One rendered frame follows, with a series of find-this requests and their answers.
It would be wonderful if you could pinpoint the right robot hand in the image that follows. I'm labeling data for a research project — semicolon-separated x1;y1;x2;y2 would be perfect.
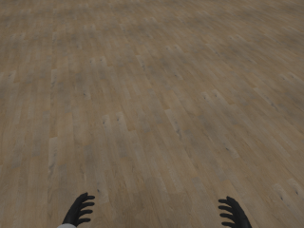
218;196;252;228

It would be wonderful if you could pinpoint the left robot hand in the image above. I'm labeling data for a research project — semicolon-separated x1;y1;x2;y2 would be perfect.
62;192;95;227

